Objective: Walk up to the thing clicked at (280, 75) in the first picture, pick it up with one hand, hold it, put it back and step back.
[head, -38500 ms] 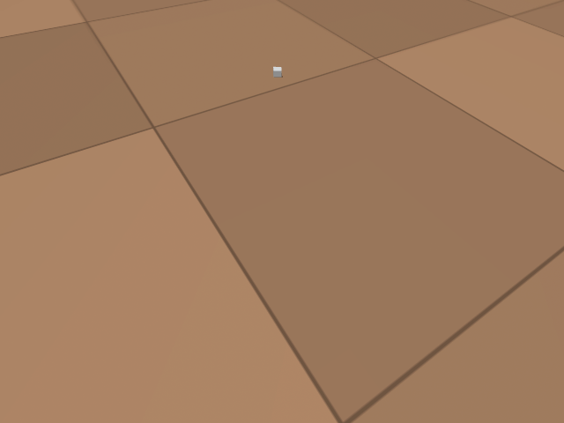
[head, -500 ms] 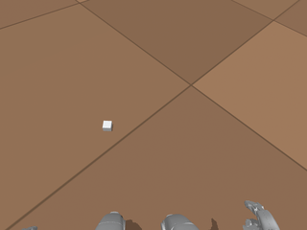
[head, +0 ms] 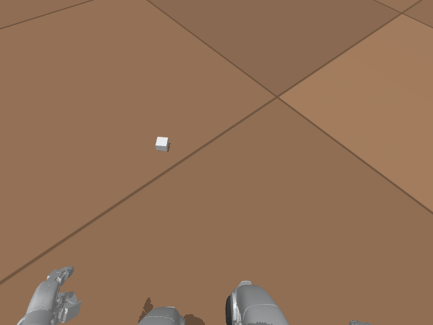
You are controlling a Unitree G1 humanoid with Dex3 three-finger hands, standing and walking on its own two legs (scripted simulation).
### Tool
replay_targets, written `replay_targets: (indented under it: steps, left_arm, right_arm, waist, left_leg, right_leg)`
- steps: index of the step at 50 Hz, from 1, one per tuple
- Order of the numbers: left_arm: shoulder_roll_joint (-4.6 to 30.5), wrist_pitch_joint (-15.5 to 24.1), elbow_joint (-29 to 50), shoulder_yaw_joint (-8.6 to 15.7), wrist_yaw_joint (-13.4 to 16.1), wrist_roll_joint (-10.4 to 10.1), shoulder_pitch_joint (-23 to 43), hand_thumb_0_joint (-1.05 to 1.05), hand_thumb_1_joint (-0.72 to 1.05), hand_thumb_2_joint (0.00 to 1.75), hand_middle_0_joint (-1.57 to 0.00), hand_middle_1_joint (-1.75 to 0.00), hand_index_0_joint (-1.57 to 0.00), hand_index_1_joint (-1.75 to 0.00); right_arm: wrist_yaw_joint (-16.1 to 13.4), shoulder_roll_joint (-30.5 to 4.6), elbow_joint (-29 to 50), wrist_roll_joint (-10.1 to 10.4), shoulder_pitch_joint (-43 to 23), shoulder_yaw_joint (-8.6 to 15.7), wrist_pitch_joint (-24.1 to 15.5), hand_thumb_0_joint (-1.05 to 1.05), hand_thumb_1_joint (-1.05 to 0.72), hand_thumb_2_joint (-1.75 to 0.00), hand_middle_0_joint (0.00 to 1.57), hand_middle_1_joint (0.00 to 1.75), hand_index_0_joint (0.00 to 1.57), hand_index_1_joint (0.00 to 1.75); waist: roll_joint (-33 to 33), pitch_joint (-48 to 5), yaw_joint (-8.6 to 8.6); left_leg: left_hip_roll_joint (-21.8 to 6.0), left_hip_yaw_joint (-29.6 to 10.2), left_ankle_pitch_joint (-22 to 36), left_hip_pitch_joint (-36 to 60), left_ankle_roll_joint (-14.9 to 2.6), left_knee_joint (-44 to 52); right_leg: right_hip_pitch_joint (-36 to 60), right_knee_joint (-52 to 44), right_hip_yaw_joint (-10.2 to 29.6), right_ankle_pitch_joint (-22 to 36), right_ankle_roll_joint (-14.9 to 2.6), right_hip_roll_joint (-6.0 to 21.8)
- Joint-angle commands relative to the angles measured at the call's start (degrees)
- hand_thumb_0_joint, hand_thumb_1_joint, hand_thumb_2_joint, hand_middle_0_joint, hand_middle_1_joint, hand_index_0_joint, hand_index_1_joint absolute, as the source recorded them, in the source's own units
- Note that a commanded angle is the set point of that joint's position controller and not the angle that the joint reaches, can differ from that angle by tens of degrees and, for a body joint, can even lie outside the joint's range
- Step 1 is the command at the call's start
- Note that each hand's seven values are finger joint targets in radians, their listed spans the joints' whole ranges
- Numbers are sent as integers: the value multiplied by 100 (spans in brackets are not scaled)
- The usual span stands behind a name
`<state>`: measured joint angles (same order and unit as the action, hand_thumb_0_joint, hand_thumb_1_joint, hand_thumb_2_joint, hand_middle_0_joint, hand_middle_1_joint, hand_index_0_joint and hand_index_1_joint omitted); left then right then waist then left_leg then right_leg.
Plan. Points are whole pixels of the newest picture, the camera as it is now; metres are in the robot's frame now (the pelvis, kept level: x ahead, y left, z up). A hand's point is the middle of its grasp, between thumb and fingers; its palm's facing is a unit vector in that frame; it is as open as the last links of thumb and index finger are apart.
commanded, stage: step back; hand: left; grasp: from above
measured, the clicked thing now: (162, 143) +0.98 +0.25 -0.73
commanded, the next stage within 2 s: stand in 1.22 s
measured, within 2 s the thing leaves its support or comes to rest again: neither
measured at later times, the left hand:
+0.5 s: hand out of the picture -0.08 +0.25 -0.12, palm faces +0.01 -0.91 -0.42, open 7.4 cm
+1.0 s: hand out of the picture +0.00 +0.23 -0.13, palm faces +0.00 -0.92 -0.39, open 7.4 cm
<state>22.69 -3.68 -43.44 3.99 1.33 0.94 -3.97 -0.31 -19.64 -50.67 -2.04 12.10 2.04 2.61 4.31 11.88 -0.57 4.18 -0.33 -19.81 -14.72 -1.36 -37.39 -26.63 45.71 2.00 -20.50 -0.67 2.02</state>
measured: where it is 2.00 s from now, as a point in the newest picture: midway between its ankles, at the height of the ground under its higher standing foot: outside the picture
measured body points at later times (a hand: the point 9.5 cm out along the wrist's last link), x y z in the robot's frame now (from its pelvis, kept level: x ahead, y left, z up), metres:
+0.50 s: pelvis -0.11 -0.03 +0.01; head -0.10 -0.05 +0.46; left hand -0.08 +0.29 -0.09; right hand -0.05 -0.35 -0.12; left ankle -0.09 +0.13 -0.69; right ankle -0.14 -0.14 -0.72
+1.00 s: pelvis -0.09 -0.03 +0.01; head -0.07 -0.04 +0.46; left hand +0.00 +0.28 -0.10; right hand -0.02 -0.34 -0.12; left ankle -0.10 +0.11 -0.70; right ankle -0.04 -0.14 -0.72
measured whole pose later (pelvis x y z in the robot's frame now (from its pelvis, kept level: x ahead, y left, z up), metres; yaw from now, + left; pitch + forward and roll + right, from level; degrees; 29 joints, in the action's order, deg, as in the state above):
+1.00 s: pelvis -0.09 -0.03 +0.01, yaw +0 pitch -3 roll +0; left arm 20.4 2.1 -56.4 2.5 -0.3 1.5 -9.3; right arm 0.2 -21.2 -55.9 -0.9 12.1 2.8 1.4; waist -1.6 4.2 -0.5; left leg -0.2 -3.8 -28.2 -15.6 0.5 -44.0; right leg -17.9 35.2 -1.9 -14.5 -1.3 0.4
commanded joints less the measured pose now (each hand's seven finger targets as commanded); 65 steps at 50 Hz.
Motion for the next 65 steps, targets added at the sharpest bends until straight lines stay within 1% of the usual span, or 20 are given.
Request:
replay_targets:
  steps: [1,3,8,12,14,16,19,24,29,31,33,36,44,45,47,49,55,58,61,65]
  left_arm:
    - [1155,44,298,361,103,0,-76,0,90,90,-20,-30,-20,-30]
    - [1043,30,88,337,54,-74,-491,0,90,90,-20,-30,-20,-30]
    - [880,291,-55,217,-35,15,-551,0,90,90,-20,-30,-20,-30]
    - [856,545,-677,250,0,50,-1349,0,90,90,-20,-30,-20,-30]
    - [1379,644,-762,386,37,226,-1231,0,90,90,-20,-30,-20,-30]
    - [2087,614,-452,507,44,249,-397,0,90,90,-20,-30,-20,-30]
    - [1279,720,-500,325,37,141,-167,0,90,90,-20,-30,-20,-30]
    - [1467,712,-733,412,-27,161,-999,0,90,90,-20,-30,-20,-30]
    - [1309,577,-597,262,-99,92,-762,0,90,90,-20,-30,-20,-30]
    - [659,591,-440,60,-114,3,-845,0,90,90,-20,-30,-20,-30]
    - [1268,543,-494,204,-54,49,-458,0,90,90,-20,-30,-20,-30]
    - [1165,595,-651,203,-157,18,-726,0,90,90,-20,-30,-20,-30]
    - [904,676,-1085,215,-90,4,-1111,0,90,90,-20,-30,-20,-30]
    - [1028,694,-1156,241,-38,29,-1221,0,90,90,-20,-30,-20,-30]
    - [1692,739,-1008,347,11,86,-896,0,90,90,-20,-30,-20,-30]
    - [1659,700,-768,308,-24,90,19,0,90,90,-20,-30,-20,-30]
    - [1372,713,-958,255,-36,74,-56,0,90,90,-20,-30,-20,-30]
    - [1125,634,-935,162,-44,-28,166,0,90,90,-20,-30,-20,-30]
    - [736,559,-1167,-24,-66,-215,-224,0,90,90,-20,-30,-20,-30]
    - [854,595,-1387,-39,-108,-89,173,0,90,90,-20,-30,-20,-30]
  right_arm:
    - [-146,-2019,660,-69,-353,514,-215,0,-90,-90,20,30,20,30]
    - [-165,-1599,768,-99,-737,390,-191,0,-90,-90,20,30,20,30]
    - [-82,-1479,589,-38,-192,446,-179,0,-90,-90,20,30,20,30]
    - [25,-1640,546,-38,-408,478,-8,0,-90,-90,20,30,20,30]
    - [39,-995,564,48,-211,286,-22,0,-90,-90,20,30,20,30]
    - [-32,-1445,531,-7,-737,454,-51,0,-90,-90,20,30,20,30]
    - [73,-1340,209,123,-474,402,-152,0,-90,-90,20,30,20,30]
    - [122,-1203,270,18,-651,310,-299,0,-90,-90,20,30,20,30]
    - [124,-1242,-74,15,18,465,-483,0,-90,-90,20,30,20,30]
    - [55,-1810,-176,-73,654,672,-563,0,-90,-90,20,30,20,30]
    - [60,-2202,-136,7,591,755,-534,0,-90,-90,20,30,20,30]
    - [50,-1603,21,3,97,568,-557,0,-90,-90,20,30,20,30]
    - [34,-1320,139,124,-476,344,-388,0,-90,-90,20,30,20,30]
    - [21,-1079,164,166,-535,250,-357,0,-90,-90,20,30,20,30]
    - [-42,-767,94,199,-135,154,-291,0,-90,-90,20,30,20,30]
    - [-75,-1295,-305,128,246,339,-226,0,-90,-90,20,30,20,30]
    - [-24,-1108,-519,111,167,239,-321,0,-90,-90,20,30,20,30]
    - [-59,-1104,-736,41,286,292,-398,0,-90,-90,20,30,20,30]
    - [-38,-1581,-479,61,-641,263,-513,0,-90,-90,20,30,20,30]
    - [-4,-1320,-705,125,-618,149,-557,0,-90,-90,20,30,20,30]
  waist:
    - [-1328,-1169,104]
    - [-1025,-1107,-204]
    - [-1421,-1387,229]
    - [-1367,-1605,-60]
    - [-6,-1344,4]
    - [495,-399,-229]
    - [-74,-242,80]
    - [690,-567,-354]
    - [315,-1065,25]
    - [-1499,-1663,293]
    - [-1038,-1090,383]
    - [-996,-666,78]
    - [-1255,-1101,-245]
    - [-925,-1223,-359]
    - [550,-1396,-222]
    - [301,-852,78]
    - [505,-1250,-26]
    - [270,-1568,165]
    - [-383,-1579,-258]
    - [-631,-1425,-13]
  left_leg:
    - [-2483,-2317,2860,-801,-1630,1653]
    - [-1761,-1227,3102,-437,-1176,1390]
    - [-1463,-1163,867,980,-1091,1286]
    - [-1337,-805,-89,410,-797,636]
    - [-574,-434,-755,-1606,-177,-707]
    - [-547,-1058,-1048,-1037,157,-1508]
    - [-222,-947,-141,-1171,180,-1459]
    - [-346,-401,-596,-1394,214,-351]
    - [-138,141,271,582,39,1446]
    - [-1788,-2480,122,2165,-578,2115]
    - [-2533,-3329,-1332,1031,-1452,2349]
    - [-1804,-1953,-478,812,-992,2223]
    - [-1212,-632,1175,-622,-521,804]
    - [-1034,-518,827,-920,-303,421]
    - [-230,-401,-1059,-1166,101,-796]
    - [-549,-554,-1346,-323,153,-1292]
    - [-542,-136,-734,-308,113,-90]
    - [-588,-193,1056,548,89,1331]
    - [-1483,-1316,1718,314,-309,1459]
    - [-1233,-801,1915,223,-45,1724]
  right_leg:
    - [507,2589,750,-1491,3,-571]
    - [154,2915,827,-941,-38,-798]
    - [121,234,224,-860,202,-433]
    - [1747,-2917,-380,75,14,-483]
    - [2684,-2960,1867,-488,-359,569]
    - [-168,-3473,3517,-2732,-1374,2154]
    - [789,-2897,1447,-357,-772,995]
    - [1990,-2681,1290,124,-828,1086]
    - [1341,-1599,563,972,-639,872]
    - [-344,688,-274,164,-118,-171]
    - [-591,1109,202,-1388,-163,56]
    - [-551,763,214,-717,-170,182]
    - [2140,-1874,-559,974,10,-290]
    - [2538,-2060,-287,1295,-29,-126]
    - [1977,-3072,2475,158,-787,1776]
    - [579,-3032,2550,-681,-1341,1995]
    - [1378,-2327,1107,1235,-804,1288]
    - [1393,-1577,458,2378,-417,927]
    - [1499,-1708,24,1186,-29,184]
    - [2087,-1842,130,1861,-81,436]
